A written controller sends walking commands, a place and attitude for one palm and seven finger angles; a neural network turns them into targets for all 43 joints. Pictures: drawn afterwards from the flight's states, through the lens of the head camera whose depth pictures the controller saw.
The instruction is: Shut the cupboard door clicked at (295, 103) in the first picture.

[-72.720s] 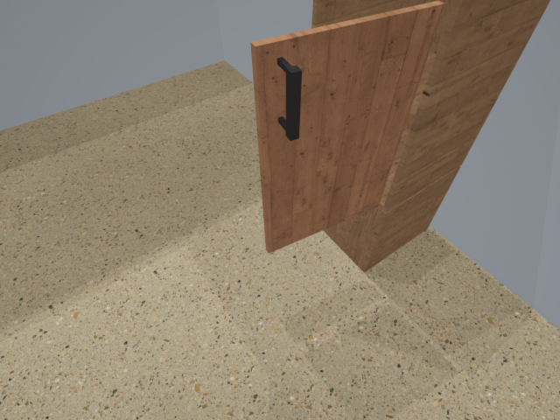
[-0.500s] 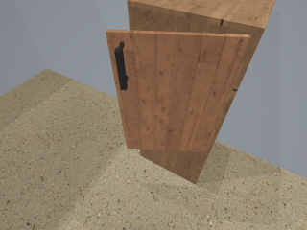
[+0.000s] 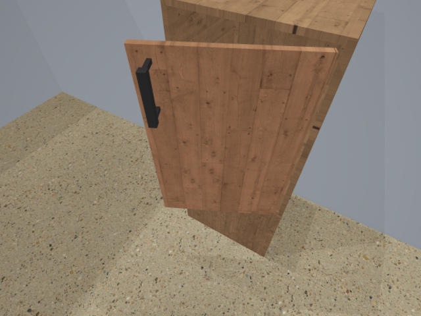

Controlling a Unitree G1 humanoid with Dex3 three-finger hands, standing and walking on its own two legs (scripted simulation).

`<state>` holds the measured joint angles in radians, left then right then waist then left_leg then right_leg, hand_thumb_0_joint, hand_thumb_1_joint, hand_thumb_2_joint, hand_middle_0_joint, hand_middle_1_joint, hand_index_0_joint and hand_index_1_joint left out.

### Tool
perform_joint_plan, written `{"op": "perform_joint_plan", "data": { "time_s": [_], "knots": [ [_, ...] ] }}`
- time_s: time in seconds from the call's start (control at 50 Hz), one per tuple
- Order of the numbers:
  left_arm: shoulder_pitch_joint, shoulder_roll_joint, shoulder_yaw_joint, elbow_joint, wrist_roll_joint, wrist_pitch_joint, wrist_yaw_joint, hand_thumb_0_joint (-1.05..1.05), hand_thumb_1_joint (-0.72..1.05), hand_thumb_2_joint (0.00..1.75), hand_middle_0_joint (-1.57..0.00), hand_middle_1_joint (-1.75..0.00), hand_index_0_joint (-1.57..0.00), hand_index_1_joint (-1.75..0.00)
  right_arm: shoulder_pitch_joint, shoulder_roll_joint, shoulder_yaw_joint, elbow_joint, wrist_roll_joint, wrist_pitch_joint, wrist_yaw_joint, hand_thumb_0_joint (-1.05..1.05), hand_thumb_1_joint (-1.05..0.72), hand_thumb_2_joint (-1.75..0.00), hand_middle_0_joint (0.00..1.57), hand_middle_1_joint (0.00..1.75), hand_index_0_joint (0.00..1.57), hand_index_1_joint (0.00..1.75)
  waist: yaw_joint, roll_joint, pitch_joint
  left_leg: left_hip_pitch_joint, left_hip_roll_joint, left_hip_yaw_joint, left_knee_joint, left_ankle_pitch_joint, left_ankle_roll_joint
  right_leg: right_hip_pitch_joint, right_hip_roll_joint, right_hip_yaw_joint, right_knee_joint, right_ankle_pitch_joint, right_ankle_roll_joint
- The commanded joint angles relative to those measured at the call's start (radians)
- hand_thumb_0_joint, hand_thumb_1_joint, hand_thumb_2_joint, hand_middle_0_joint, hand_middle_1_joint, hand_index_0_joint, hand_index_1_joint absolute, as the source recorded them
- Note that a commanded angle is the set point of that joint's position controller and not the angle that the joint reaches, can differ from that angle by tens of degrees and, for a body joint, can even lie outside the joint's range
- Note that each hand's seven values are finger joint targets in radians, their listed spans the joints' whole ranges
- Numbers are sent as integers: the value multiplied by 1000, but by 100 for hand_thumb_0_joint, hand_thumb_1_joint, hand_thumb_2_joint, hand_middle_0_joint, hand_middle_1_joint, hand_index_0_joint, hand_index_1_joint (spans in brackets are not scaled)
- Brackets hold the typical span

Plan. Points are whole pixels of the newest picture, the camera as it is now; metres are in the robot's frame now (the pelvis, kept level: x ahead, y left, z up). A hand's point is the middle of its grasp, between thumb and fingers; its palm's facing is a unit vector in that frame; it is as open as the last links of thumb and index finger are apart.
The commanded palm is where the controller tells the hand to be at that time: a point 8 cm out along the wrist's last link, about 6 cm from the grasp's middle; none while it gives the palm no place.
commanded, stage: come to a stop and stand still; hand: left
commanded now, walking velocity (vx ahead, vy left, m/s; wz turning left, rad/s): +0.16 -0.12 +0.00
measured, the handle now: (150, 94) +0.49 +0.16 +0.17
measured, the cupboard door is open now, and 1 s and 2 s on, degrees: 26 26 26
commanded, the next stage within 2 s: none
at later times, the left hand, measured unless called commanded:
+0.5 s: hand out of the picture +0.05 +0.16 -0.17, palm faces +0.07 -0.98 -0.21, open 7.3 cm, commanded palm none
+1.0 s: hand out of the picture +0.02 +0.15 -0.17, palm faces +0.01 -0.97 -0.23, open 7.4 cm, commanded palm none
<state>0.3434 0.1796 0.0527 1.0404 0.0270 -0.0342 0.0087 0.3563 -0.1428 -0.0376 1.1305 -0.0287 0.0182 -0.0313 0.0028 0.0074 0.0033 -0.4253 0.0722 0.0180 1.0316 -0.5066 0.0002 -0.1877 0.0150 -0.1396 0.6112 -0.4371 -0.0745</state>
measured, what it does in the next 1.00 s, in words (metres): steps on the spot: left foot, then right foot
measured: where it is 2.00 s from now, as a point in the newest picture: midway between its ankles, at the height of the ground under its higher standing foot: outside the picture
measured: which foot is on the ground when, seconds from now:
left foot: up 0.00-0.22, down 0.24-0.86, up 0.88-0.98, down 1.00-1.00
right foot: down 0.00-0.26, up 0.28-0.54, down 0.56-1.00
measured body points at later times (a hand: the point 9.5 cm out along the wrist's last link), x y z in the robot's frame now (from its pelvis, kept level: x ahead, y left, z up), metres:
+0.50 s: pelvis +0.02 -0.01 +0.01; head +0.04 -0.01 +0.46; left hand +0.04 +0.21 -0.15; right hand +0.13 -0.23 -0.14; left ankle +0.10 +0.07 -0.72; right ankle +0.00 -0.15 -0.69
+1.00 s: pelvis -0.03 -0.04 -0.01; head -0.05 -0.03 +0.44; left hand +0.02 +0.20 -0.16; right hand -0.07 -0.28 -0.16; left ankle -0.01 +0.05 -0.73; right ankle +0.02 -0.18 -0.72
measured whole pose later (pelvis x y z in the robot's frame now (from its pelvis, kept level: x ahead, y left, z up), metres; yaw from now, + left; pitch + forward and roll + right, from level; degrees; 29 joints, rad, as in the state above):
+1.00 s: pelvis -0.03 -0.04 -0.01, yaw +0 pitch -2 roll -1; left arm 0.30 0.18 0.04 0.94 0.03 0.05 0.03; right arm 0.44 -0.19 -0.06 0.97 -0.03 0.04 0.00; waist -0.05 0.01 -0.02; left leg -0.33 0.00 0.07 0.73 -0.37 0.01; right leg -0.39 -0.04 -0.02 0.72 -0.30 0.02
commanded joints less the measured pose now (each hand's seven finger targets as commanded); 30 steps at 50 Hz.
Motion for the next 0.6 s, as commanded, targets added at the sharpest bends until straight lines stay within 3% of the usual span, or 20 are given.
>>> {"op": "perform_joint_plan", "data": {
  "time_s": [0.0,0.04,0.06,0.14,0.18,0.2,0.22,0.24,0.26,0.28,0.3,0.32,0.38,0.44,0.48,0.5,0.52,0.54,0.56,0.58],
  "knots": [
    [149,59,-6,19,4,-10,28,0,90,90,-20,-30,-20,-30,-131,-36,-10,-118,-3,-39,15,0,-90,-90,20,30,20,30,23,-93,122,-262,10,59,118,53,-3,102,-264,229,-276,726,-135],
    [143,62,-9,24,6,-15,34,0,90,90,-20,-30,-20,-30,-138,-19,-7,-126,2,-34,22,0,-90,-90,20,30,20,30,13,-121,106,-212,5,85,7,103,-1,93,-248,187,-290,726,-132],
    [147,55,-11,26,5,-17,34,0,90,90,-20,-30,-20,-30,-147,-3,-5,-123,4,-33,25,0,-90,-90,20,30,20,30,15,-91,106,-185,-6,98,-44,136,-1,92,-235,172,-294,749,-124],
    [139,48,-22,36,-3,-14,39,0,90,90,-20,-30,-20,-30,-137,11,20,-110,18,-43,12,0,-90,-90,20,30,20,30,11,-95,27,-3,-42,102,-333,203,2,140,-213,146,-212,1003,-80],
    [123,56,-22,38,-13,-11,40,0,90,90,-20,-30,-20,-30,-64,-10,20,-81,20,-51,-3,0,-90,-90,20,30,20,30,-22,-82,-35,163,-71,104,-490,360,15,135,-178,119,-117,1070,-29],
    [122,69,-20,38,-16,-8,42,0,90,90,-20,-30,-20,-30,-13,-52,11,-72,18,-55,-10,0,-90,-90,20,30,20,30,-44,-62,-68,292,-29,68,-527,626,42,79,-157,113,-44,996,15],
    [137,47,-21,33,-24,-4,46,0,90,90,-20,-30,-20,-30,26,-109,-1,-72,16,-60,-19,0,-90,-90,20,30,20,30,-54,24,-116,465,106,-64,-488,991,123,-61,-115,92,46,773,67],
    [155,9,-25,24,-31,3,54,0,90,90,-20,-30,-20,-30,67,-149,-10,-72,22,-55,-26,0,-90,-90,20,30,20,30,-53,161,-159,514,270,-214,-502,1307,245,-139,-63,75,191,263,102],
    [146,19,-25,4,-24,11,53,0,90,90,-20,-30,-20,-30,41,-166,-14,-84,31,-50,-28,0,-90,-90,20,30,20,30,-40,213,-117,463,333,-256,-580,1406,320,-174,-36,115,327,-187,97],
    [95,43,-18,2,-19,22,53,0,90,90,-20,-30,-20,-30,-22,-150,-4,-89,29,-50,-33,0,-90,-90,20,30,20,30,-28,212,-60,344,318,-240,-636,1286,316,-159,-47,160,384,-212,81],
    [66,19,-16,3,-15,36,54,0,90,90,-20,-30,-20,-30,-80,-112,0,-105,24,-48,-34,0,-90,-90,20,30,20,30,-13,167,12,228,297,-198,-673,1117,289,-158,-69,172,395,-178,82],
    [68,3,-14,2,-10,46,51,0,90,90,-20,-30,-20,-30,-123,-95,2,-121,18,-45,-31,0,-90,-90,20,30,20,30,6,139,39,160,267,-163,-690,996,265,-148,-81,166,385,-139,83],
    [101,-26,-13,4,-7,65,43,0,90,90,-20,-30,-20,-30,-171,-130,-14,-149,8,-34,-18,0,-90,-90,20,30,20,30,32,67,-7,128,224,-107,-701,817,226,-111,-73,120,328,-58,92],
    [87,-30,-8,-17,0,71,40,0,90,90,-20,-30,-20,-30,-178,-146,-36,-174,2,-20,-4,0,-90,-90,20,30,20,30,20,97,-32,85,210,-112,-735,511,209,-88,-66,87,279,-21,91],
    [99,-32,-9,-18,3,67,37,0,90,90,-20,-30,-20,-30,-202,-148,-40,-182,0,-13,5,0,-90,-90,20,30,20,30,33,124,-25,23,189,-109,-750,274,184,-40,-63,73,200,15,89],
    [128,52,-22,-23,0,44,52,0,90,90,-20,-30,-20,-30,-233,-216,-54,-216,19,-23,3,0,-90,-90,20,30,20,30,63,-134,-61,175,160,-48,-489,486,98,-119,-102,164,-126,113,79],
    [15,98,-12,-111,11,36,51,0,90,90,-20,-30,-20,-30,-190,-122,-40,-260,21,-9,30,0,-90,-90,20,30,20,30,8,-238,-46,34,8,39,-386,166,37,-133,-170,317,-230,-15,27],
    [-10,144,1,-142,6,18,49,0,90,90,-20,-30,-20,-30,-206,-87,-30,-269,10,-2,44,0,-90,-90,20,30,20,30,6,-201,14,10,-48,65,-256,105,7,-214,-275,443,-288,0,-37],
    [-54,174,-4,-154,6,5,49,0,90,90,-20,-30,-20,-30,-199,-76,-24,-264,1,1,50,0,-90,-90,20,30,20,30,-13,-9,-12,72,-39,49,-233,99,-2,-226,-304,410,-284,60,-89],
    [-106,206,0,-160,16,11,43,0,90,90,-20,-30,-20,-30,-127,-70,-33,-261,3,1,54,0,-90,-90,20,30,20,30,-77,75,-59,192,-83,95,-247,163,-8,-262,-247,312,-197,137,-68]
  ]
}}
